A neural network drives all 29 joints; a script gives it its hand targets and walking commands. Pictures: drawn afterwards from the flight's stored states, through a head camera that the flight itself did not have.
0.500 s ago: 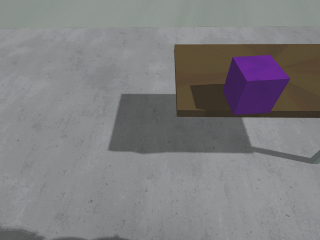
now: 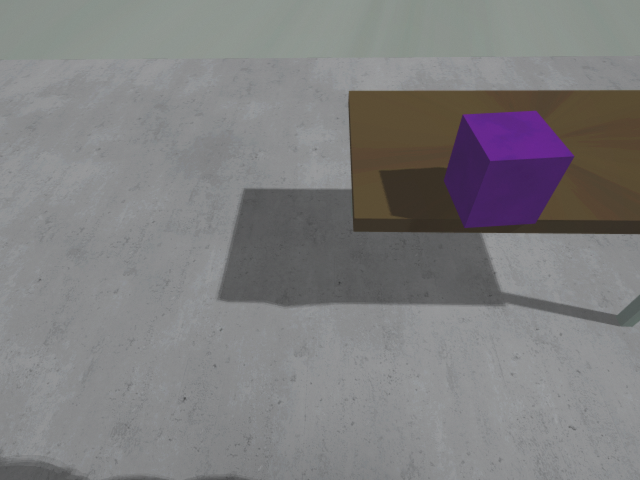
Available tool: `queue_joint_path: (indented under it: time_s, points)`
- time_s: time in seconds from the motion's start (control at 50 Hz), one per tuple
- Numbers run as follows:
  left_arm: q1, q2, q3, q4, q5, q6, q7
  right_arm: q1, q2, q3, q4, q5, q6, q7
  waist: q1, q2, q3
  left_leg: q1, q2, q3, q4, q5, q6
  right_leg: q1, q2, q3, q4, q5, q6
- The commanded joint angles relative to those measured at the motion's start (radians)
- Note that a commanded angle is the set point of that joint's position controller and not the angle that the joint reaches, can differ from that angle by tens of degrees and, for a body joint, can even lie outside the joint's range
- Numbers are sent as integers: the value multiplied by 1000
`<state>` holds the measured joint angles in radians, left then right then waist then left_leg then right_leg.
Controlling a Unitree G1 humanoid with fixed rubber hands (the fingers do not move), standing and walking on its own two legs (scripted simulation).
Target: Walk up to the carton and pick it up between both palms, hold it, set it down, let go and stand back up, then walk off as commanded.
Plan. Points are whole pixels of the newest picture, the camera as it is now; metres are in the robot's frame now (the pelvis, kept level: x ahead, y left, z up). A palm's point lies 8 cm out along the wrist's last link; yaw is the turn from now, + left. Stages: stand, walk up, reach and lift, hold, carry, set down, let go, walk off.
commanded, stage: stand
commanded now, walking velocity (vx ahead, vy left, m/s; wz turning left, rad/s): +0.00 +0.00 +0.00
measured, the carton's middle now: (499, 170) +0.79 -0.40 -0.10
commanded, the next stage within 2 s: walk up in 1.28 s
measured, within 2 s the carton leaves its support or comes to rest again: neither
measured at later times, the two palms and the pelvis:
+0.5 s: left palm out of the picture +0.08 +0.24 -0.13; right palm out of the picture +0.06 -0.26 -0.12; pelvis +0.00 +0.00 +0.01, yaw +0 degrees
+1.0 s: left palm out of the picture +0.08 +0.24 -0.13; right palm out of the picture +0.07 -0.26 -0.12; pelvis +0.00 +0.00 +0.01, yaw +0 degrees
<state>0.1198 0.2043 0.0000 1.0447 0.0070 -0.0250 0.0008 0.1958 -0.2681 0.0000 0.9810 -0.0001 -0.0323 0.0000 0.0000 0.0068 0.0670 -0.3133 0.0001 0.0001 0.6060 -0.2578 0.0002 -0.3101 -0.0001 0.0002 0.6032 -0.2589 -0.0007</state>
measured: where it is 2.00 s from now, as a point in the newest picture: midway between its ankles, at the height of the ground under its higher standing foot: outside the picture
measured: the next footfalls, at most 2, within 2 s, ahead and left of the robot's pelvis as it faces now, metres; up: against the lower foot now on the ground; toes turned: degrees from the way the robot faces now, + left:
right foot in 1.80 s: +0.08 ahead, -0.15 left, +0.00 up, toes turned -2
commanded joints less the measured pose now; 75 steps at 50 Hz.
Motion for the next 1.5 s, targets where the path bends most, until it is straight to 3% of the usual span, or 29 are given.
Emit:
queue_joint_path:
  time_s: [0.0,0.02,0.06,0.08,0.14,0.16,0.22,0.26,0.3,0.4,0.5,0.52,0.62,0.64,0.68,0.72,0.74,0.86,0.94,1.06,1.2,1.22,1.26,1.36,1.38,1.4,1.44,1.46,1.48]
  points:
    - [-38,295,54,-14,10,-23,5,-41,-254,-49,-4,-8,-30,-11,-3,-88,-109,73,124,-142,-215,-76,59,45,-115,170,-257,-113,-61]
    - [-54,323,70,-12,9,-30,5,-49,-215,-46,2,-14,-28,-7,3,-15,-110,80,113,-139,-214,-59,55,40,-112,165,-240,-138,-58]
    - [-50,292,65,-4,21,-28,1,-67,-250,-59,-15,-17,-30,-8,-7,17,-72,75,114,-141,-210,-106,54,-11,-110,172,-282,-169,-61]
    - [-49,315,69,-8,20,-30,4,-39,-241,-57,-2,-13,-24,-4,-13,-37,-116,78,124,-149,-220,-72,54,38,-116,164,-257,-117,-56]
    - [-45,265,52,-4,12,-40,0,-60,-231,-57,-5,-18,-28,-10,-3,-29,-133,92,112,-130,-210,-31,52,42,-103,152,-254,-100,-62]
    - [-36,296,61,-6,24,-38,2,-60,-219,-54,-9,-19,-28,-11,-3,-87,-81,78,109,-123,-199,-36,54,19,-114,170,-287,-107,-48]
    - [-28,316,56,-2,14,-30,3,-31,-228,-49,3,-5,-27,-6,-16,-9,-102,100,107,-123,-204,-40,50,29,-113,168,-290,-119,-57]
    - [-26,288,54,-8,15,-34,-2,-35,-205,-43,13,-15,-31,-5,-2,-69,-121,102,123,-128,-218,-23,55,47,-108,152,-269,-105,-58]
    - [11,289,62,1,6,-38,2,-40,-253,-54,18,-22,-29,-6,4,10,-157,123,127,-125,-233,-15,52,51,-103,137,-228,-53,-54]
    - [-39,290,56,-10,18,-37,1,-39,-213,-35,7,-6,-35,-16,-18,-51,-145,104,133,-133,-234,27,49,73,-113,151,-252,7,-55]
    - [-39,294,56,2,10,-47,2,-45,-219,-42,12,-10,-44,-9,-23,-18,-223,139,129,-123,-211,158,45,145,-124,123,-210,146,-54]
    - [-33,270,52,-3,4,-41,4,-39,-228,-36,12,-11,-44,-6,5,-26,-212,111,144,-147,-219,141,52,160,-118,120,-222,120,-55]
    - [26,268,61,14,10,-40,0,-34,-239,-44,24,-17,-37,-13,14,-46,-221,125,132,-116,-202,134,44,159,-116,115,-208,123,-52]
    - [1,300,55,19,10,-46,1,-28,-240,-45,20,-16,-37,-15,-2,2,-166,120,123,-112,-210,131,36,114,-116,134,-237,106,-45]
    - [-36,312,50,6,12,-40,1,-24,-225,-44,14,-1,-32,-11,-24,-41,-196,127,122,-114,-214,91,39,105,-127,121,-229,87,-47]
    - [-23,298,56,3,3,-41,4,-48,-243,-49,9,-8,-34,-12,-4,-69,-162,77,132,-141,-239,66,43,114,-110,121,-234,65,-50]
    - [-23,296,64,5,14,-35,8,-27,-243,-49,18,-9,-38,-6,-15,21,-167,101,125,-116,-239,43,38,104,-117,131,-224,28,-62]
    - [5,300,67,19,9,-31,1,-36,-249,-48,15,-17,-34,-8,0,-57,-146,66,129,-141,-249,5,46,97,-103,120,-226,-10,-53]
    - [-17,309,59,8,14,-38,8,-21,-225,-44,9,-12,-31,-11,-18,-10,-167,123,114,-114,-251,69,43,95,-120,145,-259,16,-52]
    - [4,275,45,8,2,-41,4,-45,-243,-40,10,-12,-40,-11,2,-55,-183,100,144,-159,-254,45,52,126,-115,128,-241,55,-48]
    - [10,304,53,20,10,-38,2,-49,-253,-44,19,-15,-37,-12,2,-8,-197,110,141,-139,-258,23,50,130,-116,139,-253,31,-56]
    - [4,329,58,16,7,-38,4,-53,-236,-48,5,-9,-31,-12,-6,-59,-165,118,130,-125,-239,68,40,90,-115,147,-272,32,-49]
    - [-10,306,61,1,9,-41,-1,-30,-251,-51,33,-18,-43,-10,2,10,-193,125,128,-112,-246,82,37,128,-120,144,-253,71,-49]
    - [8,283,55,20,11,-45,2,-61,-242,-53,29,-21,-33,-13,8,-19,-196,119,132,-125,-247,73,41,114,-107,121,-239,61,-48]
    - [16,287,56,26,17,-44,7,-71,-245,-52,1,-21,-36,-9,-4,17,-178,100,132,-129,-253,65,46,112,-107,129,-245,47,-49]
    - [-4,290,52,24,7,-43,4,-18,-254,-50,30,-15,-31,-14,-1,-60,-185,119,135,-125,-262,64,42,110,-119,139,-260,48,-52]
    - [18,284,52,14,3,-46,0,-20,-246,-47,42,-24,-39,-9,18,-39,-193,111,127,-127,-243,50,38,115,-111,126,-236,63,-46]
    - [52,370,121,-121,61,-19,-35,108,-375,-115,-13,-29,-67,-28,-20,-124,-241,222,171,-174,-219,-169,106,4,-52,123,-145,-171,-66]
    - [3,345,118,-125,60,1,-42,178,-423,-145,27,-45,-71,-40,-57,-27,-184,306,242,-310,-275,-362,144,-196,-14,94,-17,-297,-54]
